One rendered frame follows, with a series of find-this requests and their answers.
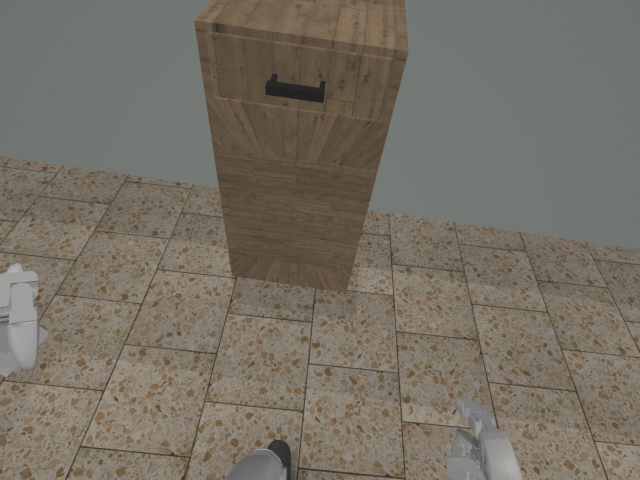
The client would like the left robot hand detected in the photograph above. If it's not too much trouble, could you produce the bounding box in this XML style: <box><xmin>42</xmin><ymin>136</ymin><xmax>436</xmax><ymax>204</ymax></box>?
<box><xmin>0</xmin><ymin>263</ymin><xmax>48</xmax><ymax>377</ymax></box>

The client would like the cabinet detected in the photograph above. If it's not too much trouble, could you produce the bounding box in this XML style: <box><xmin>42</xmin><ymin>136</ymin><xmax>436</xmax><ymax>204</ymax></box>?
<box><xmin>194</xmin><ymin>0</ymin><xmax>409</xmax><ymax>293</ymax></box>

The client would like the handle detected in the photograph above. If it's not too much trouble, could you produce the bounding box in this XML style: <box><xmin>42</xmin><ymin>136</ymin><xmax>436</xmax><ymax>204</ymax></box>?
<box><xmin>265</xmin><ymin>74</ymin><xmax>325</xmax><ymax>103</ymax></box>

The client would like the drawer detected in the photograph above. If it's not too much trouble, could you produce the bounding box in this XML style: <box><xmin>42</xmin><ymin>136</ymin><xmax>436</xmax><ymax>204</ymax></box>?
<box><xmin>208</xmin><ymin>31</ymin><xmax>394</xmax><ymax>120</ymax></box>

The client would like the right robot hand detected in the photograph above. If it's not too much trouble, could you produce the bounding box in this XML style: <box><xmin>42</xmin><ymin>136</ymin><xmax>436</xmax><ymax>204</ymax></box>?
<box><xmin>446</xmin><ymin>395</ymin><xmax>523</xmax><ymax>480</ymax></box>

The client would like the robot left shin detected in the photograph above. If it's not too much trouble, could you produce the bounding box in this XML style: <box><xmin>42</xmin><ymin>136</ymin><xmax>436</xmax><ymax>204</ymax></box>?
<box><xmin>253</xmin><ymin>449</ymin><xmax>281</xmax><ymax>463</ymax></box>

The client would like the robot left thigh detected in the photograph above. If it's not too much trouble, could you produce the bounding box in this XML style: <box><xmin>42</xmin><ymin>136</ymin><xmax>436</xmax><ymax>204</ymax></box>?
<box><xmin>224</xmin><ymin>455</ymin><xmax>287</xmax><ymax>480</ymax></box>

